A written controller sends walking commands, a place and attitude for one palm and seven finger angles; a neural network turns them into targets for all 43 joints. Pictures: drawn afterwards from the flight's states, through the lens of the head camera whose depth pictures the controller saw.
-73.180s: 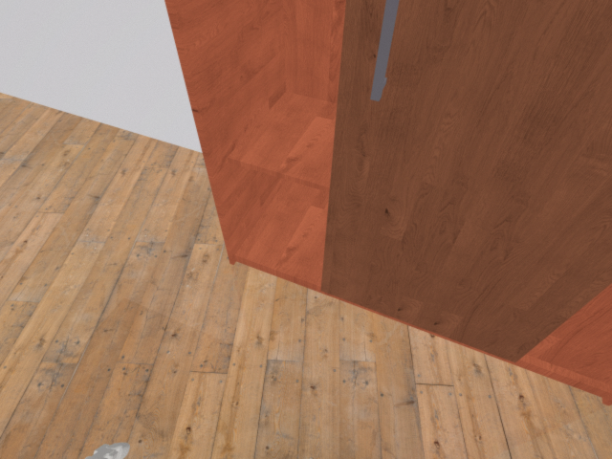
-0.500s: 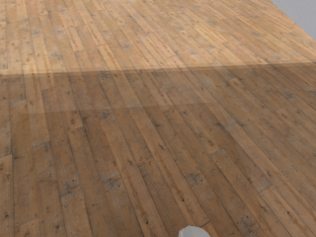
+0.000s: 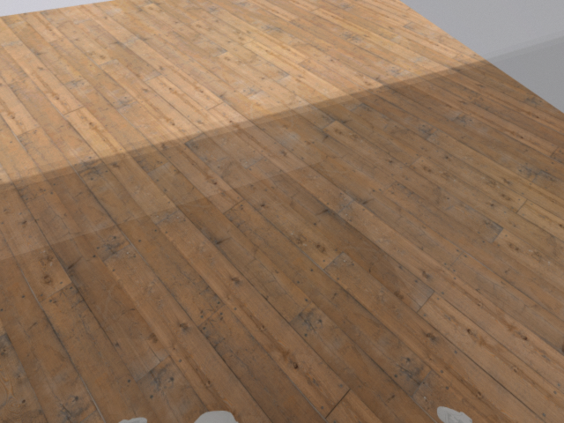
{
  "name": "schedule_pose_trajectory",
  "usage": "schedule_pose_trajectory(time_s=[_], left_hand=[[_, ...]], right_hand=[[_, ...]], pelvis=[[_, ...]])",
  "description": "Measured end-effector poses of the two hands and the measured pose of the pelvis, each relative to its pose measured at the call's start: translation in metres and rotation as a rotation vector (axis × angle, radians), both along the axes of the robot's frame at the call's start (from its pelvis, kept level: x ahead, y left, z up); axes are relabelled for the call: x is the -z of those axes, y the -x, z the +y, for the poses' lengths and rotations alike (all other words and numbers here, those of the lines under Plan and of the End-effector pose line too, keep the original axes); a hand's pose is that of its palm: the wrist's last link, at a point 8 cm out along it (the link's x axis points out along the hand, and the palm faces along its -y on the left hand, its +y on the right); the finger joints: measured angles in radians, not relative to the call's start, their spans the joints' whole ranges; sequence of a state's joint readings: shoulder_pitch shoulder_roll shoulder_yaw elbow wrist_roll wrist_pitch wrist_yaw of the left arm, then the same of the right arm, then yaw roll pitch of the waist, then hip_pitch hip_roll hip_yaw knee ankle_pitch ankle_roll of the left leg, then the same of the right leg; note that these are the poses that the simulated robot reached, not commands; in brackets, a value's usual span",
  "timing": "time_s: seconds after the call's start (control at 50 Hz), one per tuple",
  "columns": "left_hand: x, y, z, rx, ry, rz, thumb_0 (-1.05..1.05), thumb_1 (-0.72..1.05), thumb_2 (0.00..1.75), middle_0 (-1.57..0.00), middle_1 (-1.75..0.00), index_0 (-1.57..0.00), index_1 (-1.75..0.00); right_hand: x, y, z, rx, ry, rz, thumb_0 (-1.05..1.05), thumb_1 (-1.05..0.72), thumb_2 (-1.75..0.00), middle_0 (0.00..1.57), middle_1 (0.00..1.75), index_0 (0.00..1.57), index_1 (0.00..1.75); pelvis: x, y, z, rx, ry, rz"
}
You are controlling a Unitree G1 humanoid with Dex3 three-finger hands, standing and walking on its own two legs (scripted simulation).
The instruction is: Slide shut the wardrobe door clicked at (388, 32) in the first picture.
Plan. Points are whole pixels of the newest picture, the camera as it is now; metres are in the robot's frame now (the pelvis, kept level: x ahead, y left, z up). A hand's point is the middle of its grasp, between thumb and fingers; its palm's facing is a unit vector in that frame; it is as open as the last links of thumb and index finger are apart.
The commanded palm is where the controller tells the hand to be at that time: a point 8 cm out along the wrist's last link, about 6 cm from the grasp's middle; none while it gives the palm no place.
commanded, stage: turn to face it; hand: right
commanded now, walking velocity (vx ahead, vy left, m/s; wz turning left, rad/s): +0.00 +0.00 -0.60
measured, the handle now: out of the picture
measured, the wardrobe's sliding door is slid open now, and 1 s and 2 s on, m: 0.00 0.00 0.00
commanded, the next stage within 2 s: none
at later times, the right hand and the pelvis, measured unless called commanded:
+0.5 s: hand out of the picture +0.00 -0.23 -0.18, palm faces +0.37 +0.90 -0.25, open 7.4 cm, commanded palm none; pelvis +0.01 -0.01 -0.01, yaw -19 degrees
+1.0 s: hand out of the picture -0.03 -0.19 -0.17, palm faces +0.62 +0.75 -0.21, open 7.4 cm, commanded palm none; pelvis +0.03 +0.01 +0.00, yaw -39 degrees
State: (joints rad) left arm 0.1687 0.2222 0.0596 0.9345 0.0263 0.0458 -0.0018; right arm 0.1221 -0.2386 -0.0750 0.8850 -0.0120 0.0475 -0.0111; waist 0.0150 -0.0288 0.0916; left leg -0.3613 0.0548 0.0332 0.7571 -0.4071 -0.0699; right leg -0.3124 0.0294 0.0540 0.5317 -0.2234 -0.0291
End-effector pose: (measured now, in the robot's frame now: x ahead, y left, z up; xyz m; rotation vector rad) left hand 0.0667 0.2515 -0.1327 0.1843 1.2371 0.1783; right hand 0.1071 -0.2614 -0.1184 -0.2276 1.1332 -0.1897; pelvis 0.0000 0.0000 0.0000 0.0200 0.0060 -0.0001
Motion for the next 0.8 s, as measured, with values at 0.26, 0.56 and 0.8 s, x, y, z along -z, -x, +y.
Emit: schedule_pose_trajectory(time_s=[0.26,0.56,0.8], left_hand=[[0.001,-0.064,0.006,0.161,0.015,0.012,0.01,0.91,0.9,-0.2,-0.3,-0.2,-0.3],[-0.01,-0.125,-0.056,0.412,-0.034,-0.055,0.01,0.9,0.9,-0.2,-0.3,-0.2,-0.3],[0.018,-0.148,-0.046,0.505,0.023,0.023,0.01,0.9,0.9,-0.2,-0.3,-0.2,-0.3]], right_hand=[[0.008,0.065,0.03,0.179,-0.042,0.058,0.01,-0.91,-0.9,0.2,0.3,0.2,0.3],[0.019,0.131,-0.021,0.426,-0.04,0.127,0.01,-0.91,-0.9,0.2,0.3,0.2,0.3],[-0.004,0.119,0.004,0.52,0.045,-0.022,0.01,-0.91,-0.9,0.2,0.3,0.2,0.3]], pelvis=[[-0.001,-0.013,0.015,0.188,0.047,-0.01],[0.003,-0.015,-0.009,0.364,0.011,-0.007],[0.008,-0.029,0.017,0.539,0.022,-0.013]])
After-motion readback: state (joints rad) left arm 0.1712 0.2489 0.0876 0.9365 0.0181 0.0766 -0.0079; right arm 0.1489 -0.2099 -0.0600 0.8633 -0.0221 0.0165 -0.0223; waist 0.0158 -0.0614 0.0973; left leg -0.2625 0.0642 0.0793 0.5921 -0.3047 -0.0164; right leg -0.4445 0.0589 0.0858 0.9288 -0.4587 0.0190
